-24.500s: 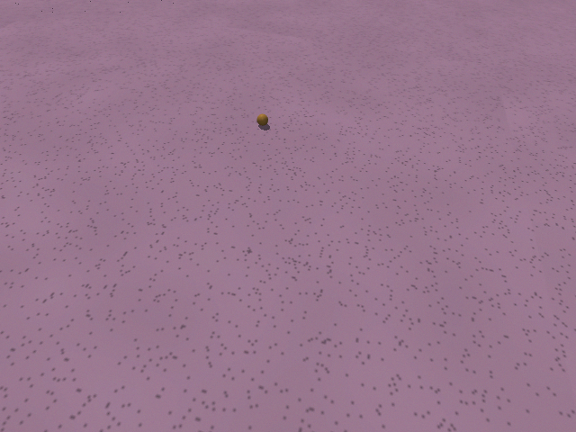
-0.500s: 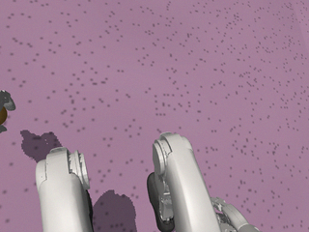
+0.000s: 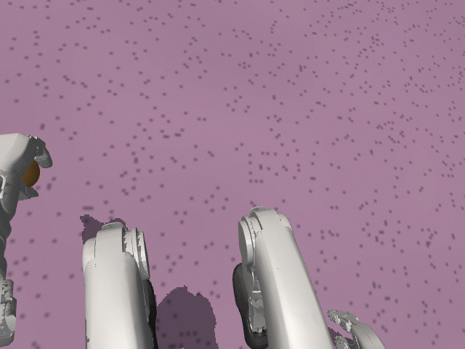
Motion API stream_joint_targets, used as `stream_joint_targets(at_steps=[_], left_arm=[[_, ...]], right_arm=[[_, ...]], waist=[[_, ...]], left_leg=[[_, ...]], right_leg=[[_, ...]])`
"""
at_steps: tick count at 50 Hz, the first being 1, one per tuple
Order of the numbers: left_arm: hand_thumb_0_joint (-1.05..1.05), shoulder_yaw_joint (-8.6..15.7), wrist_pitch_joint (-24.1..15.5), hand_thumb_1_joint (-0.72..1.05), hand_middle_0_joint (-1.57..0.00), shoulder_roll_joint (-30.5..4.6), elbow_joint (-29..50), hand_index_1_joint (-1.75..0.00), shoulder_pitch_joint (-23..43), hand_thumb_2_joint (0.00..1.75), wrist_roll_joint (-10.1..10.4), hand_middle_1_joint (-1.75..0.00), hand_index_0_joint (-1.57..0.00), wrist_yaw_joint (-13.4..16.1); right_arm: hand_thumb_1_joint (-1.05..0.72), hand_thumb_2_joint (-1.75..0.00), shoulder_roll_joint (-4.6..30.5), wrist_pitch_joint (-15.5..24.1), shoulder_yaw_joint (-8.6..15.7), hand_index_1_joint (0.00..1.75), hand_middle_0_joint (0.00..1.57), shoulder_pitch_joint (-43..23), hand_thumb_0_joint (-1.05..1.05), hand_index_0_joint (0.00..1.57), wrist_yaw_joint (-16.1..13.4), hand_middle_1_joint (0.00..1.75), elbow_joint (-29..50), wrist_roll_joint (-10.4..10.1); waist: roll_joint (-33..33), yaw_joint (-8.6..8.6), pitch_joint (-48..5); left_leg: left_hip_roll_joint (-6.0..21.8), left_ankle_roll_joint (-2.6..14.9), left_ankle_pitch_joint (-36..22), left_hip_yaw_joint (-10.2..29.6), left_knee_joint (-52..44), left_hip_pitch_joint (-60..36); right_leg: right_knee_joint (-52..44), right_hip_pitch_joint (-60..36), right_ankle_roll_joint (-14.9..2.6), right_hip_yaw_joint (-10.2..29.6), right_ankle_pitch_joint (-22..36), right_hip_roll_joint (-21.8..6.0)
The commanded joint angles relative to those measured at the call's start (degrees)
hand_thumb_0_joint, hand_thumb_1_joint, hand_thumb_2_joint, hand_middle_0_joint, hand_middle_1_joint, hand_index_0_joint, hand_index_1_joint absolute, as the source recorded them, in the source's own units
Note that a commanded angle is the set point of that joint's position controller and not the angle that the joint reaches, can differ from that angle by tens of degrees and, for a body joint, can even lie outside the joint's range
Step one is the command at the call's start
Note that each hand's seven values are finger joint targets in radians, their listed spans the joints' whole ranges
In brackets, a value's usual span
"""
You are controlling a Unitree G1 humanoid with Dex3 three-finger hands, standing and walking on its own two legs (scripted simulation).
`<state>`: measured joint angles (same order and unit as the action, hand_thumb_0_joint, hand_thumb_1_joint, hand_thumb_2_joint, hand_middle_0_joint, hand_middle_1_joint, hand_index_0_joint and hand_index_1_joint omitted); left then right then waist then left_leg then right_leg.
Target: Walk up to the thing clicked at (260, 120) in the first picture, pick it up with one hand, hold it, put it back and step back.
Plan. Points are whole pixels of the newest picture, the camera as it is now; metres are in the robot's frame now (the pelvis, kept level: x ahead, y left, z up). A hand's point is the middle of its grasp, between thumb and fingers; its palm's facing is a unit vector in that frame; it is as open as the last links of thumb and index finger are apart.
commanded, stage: lift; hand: left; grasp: from above
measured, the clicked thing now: (16, 171) +0.44 +0.33 -0.15
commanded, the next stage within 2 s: hold in 1.36 s
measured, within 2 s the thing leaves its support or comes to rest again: neither
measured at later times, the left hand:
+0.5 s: hand out of the picture +0.36 +0.30 +0.05, palm faces -0.39 -0.12 -0.91, open 7.2 cm
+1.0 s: hand out of the picture +0.34 +0.27 +0.23, palm faces -0.43 -0.12 -0.90, open 7.2 cm
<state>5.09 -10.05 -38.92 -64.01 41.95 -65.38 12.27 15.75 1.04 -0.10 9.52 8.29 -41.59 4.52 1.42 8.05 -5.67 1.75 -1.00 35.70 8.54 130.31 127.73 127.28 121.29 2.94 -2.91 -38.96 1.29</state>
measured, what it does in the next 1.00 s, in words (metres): rises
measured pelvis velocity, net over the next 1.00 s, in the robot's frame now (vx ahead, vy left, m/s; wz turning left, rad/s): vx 0.04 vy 0.00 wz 0.10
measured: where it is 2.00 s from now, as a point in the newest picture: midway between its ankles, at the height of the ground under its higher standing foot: (200, 329)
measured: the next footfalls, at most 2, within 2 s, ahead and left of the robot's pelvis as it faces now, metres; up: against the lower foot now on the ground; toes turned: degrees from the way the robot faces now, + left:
none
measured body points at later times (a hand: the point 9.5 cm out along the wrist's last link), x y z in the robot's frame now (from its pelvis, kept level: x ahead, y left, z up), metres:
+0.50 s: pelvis +0.00 +0.00 +0.14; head +0.16 +0.04 +0.56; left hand +0.38 +0.31 +0.10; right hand +0.16 -0.25 +0.02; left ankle +0.09 +0.13 -0.33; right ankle +0.10 -0.13 -0.33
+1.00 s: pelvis +0.04 +0.00 +0.31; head +0.11 +0.01 +0.75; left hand +0.36 +0.28 +0.28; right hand +0.17 -0.25 +0.19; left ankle +0.09 +0.13 -0.33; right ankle +0.10 -0.13 -0.33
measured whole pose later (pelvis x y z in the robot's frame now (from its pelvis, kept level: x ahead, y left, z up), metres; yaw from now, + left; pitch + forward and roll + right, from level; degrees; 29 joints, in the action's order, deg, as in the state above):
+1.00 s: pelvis +0.04 +0.00 +0.31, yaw +6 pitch +16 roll -2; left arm -8.0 -0.4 -25.1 -43.1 17.7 -57.4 6.4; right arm 13.9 0.9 1.7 13.4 -2.9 -40.7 -2.1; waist 2.2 3.0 -7.7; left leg 3.4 -0.7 26.5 1.2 68.5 57.7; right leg 66.6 54.5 1.7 -0.2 -27.8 0.0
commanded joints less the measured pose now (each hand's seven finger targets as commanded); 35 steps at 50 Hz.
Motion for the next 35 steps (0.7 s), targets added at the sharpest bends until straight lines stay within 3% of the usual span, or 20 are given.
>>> stream_joint_targets(at_steps=[1,4,10,14,18,20,28,35], left_arm=[[0.0,3.8,0.5,0.64,-1.02,-17.3,15.2,-0.6,14.0,0.62,2.3,-0.62,-1.04,-0.3],[0.0,2.2,0.9,0.6,-0.98,-15.2,18.4,-0.65,13.0,0.65,2.9,-0.68,-1.01,-1.4],[0.0,0.9,2.5,0.55,-0.92,-12.0,24.5,-0.67,5.9,0.64,5.3,-0.7,-0.96,-3.6],[0.0,0.3,4.0,0.59,-0.94,-11.3,31.5,-0.68,4.9,0.64,7.3,-0.72,-0.98,-4.7],[0.0,0.7,5.6,0.57,-0.92,-11.1,35.6,-0.68,0.2,0.64,8.2,-0.72,-0.96,-5.1],[0.0,0.0,6.5,0.58,-0.92,-10.5,37.8,-0.7,-0.5,0.65,8.8,-0.74,-0.96,-5.3],[0.0,-2.7,10.3,0.59,-0.92,-5.4,40.3,-0.68,-8.4,0.62,9.4,-0.73,-0.97,-6.3],[0.0,-5.0,10.5,0.57,-0.89,-2.8,38.8,-0.71,-9.5,0.61,9.8,-0.76,-0.94,-7.1]], right_arm=[[-0.92,-0.91,12.9,0.2,5.4,0.3,0.2,8.5,0.0,0.2,-1.7,0.3,3.8,-1.3],[-0.92,-0.91,12.3,-0.3,5.6,0.3,0.2,8.5,0.0,0.2,-2.3,0.3,4.6,-1.8],[-0.92,-0.9,11.9,-0.7,6.4,0.3,0.2,6.8,0.0,0.2,-3.7,0.3,6.5,-3.3],[-0.92,-0.9,11.2,-1.0,6.5,0.3,0.2,5.6,0.0,0.2,-4.8,0.3,7.7,-3.8],[-0.91,-0.9,10.6,-1.4,6.1,0.3,0.2,4.7,0.0,0.2,-6.1,0.3,8.6,-4.5],[-0.92,-0.9,10.0,-1.5,5.9,0.3,0.2,4.1,0.0,0.2,-6.8,0.3,9.2,-4.7],[-0.91,-0.9,8.7,-1.8,4.9,0.3,0.2,2.0,0.0,0.2,-9.4,0.3,8.8,-5.9],[-0.91,-0.9,7.5,-0.3,4.4,0.3,0.2,2.4,0.0,0.2,-11.2,0.3,8.0,-6.4]], waist=[[12.4,-1.68,-39.4],[11.9,-1.37,-39.3],[11.4,-2.84,-38.4],[10.8,-2.43,-38.2],[9.5,-3.84,-38.8],[8.8,-3.39,-38.8],[7.9,-4.03,-31.5],[5.5,-3.75,-24.9]], left_leg=[[-1.5,2.63,-2.9,-5.3,-18.5,-33.5],[-1.3,2.68,-2.3,-5.4,-20.7,-35.2],[-1.0,2.42,0.3,-3.8,-28.1,-40.4],[-0.8,2.45,-0.2,-3.9,-31.9,-45.0],[-0.7,2.39,-1.3,-4.7,-36.6,-50.2],[-0.7,2.41,-1.7,-5.5,-38.6,-52.7],[-0.1,1.8,-2.1,-4.3,-51.9,-64.3],[0.0,1.61,-4.7,-5.1,-61.0,-72.4]], right_leg=[[-17.8,-17.7,-4.99,-4.1,7.8,1.2],[-20.6,-19.3,-4.92,-3.7,7.1,1.2],[-24.5,-22.8,-4.76,-3.5,5.9,1.1],[-28.8,-26.9,-4.47,-2.7,6.7,0.9],[-34.1,-33.4,-4.22,-1.8,7.2,0.8],[-37.5,-36.8,-4.14,-1.2,7.1,1.0],[-46.7,-47.1,-3.89,-0.8,8.6,0.8],[-57.3,-57.6,-3.95,0.6,10.0,0.8]])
